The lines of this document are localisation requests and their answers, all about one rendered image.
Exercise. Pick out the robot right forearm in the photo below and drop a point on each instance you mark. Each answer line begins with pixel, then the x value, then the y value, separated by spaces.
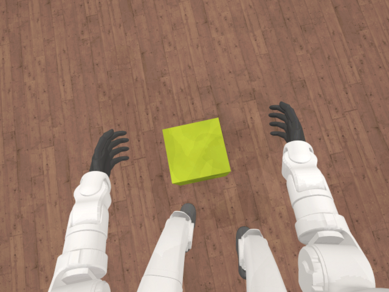
pixel 318 221

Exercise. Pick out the left robot hand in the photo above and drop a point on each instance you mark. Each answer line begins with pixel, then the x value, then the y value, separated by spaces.
pixel 102 159

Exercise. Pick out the carton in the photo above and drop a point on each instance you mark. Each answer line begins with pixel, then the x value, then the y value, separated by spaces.
pixel 196 152

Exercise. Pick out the right robot hand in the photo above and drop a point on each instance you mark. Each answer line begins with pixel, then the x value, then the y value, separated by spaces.
pixel 292 126

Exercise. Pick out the robot left shin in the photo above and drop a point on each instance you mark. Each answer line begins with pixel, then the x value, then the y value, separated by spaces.
pixel 179 214

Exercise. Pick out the robot right upper arm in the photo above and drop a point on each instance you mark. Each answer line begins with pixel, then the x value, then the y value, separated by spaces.
pixel 334 268

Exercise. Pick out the robot left upper arm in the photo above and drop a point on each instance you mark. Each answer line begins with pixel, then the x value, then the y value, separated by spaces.
pixel 96 285

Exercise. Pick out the robot left forearm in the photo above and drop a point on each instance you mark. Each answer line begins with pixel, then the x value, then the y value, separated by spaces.
pixel 83 256

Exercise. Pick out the robot left foot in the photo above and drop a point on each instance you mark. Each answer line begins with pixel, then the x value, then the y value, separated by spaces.
pixel 190 210

